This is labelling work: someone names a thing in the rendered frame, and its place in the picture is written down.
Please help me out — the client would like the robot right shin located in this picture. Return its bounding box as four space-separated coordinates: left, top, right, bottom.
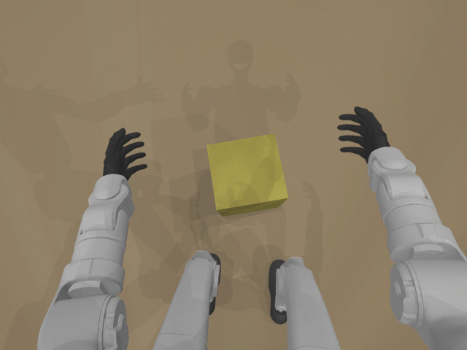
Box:
275 257 313 311

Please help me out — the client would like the robot left forearm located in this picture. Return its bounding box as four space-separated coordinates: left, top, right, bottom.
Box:
37 174 135 350

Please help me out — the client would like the right robot upper arm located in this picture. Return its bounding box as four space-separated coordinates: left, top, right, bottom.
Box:
390 260 467 350

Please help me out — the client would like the robot left hand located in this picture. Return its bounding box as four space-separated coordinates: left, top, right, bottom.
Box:
103 128 147 181

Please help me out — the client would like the left robot thigh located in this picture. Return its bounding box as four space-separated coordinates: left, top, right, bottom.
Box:
153 257 220 350

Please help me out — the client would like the carton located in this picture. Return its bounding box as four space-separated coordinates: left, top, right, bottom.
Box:
207 133 288 217

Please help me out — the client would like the robot right forearm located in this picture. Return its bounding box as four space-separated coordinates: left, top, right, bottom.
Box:
367 147 467 263

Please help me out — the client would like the robot right hand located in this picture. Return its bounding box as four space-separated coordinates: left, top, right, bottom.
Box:
337 106 390 164

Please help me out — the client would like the left robot upper arm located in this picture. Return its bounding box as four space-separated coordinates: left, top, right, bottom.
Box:
39 294 129 350

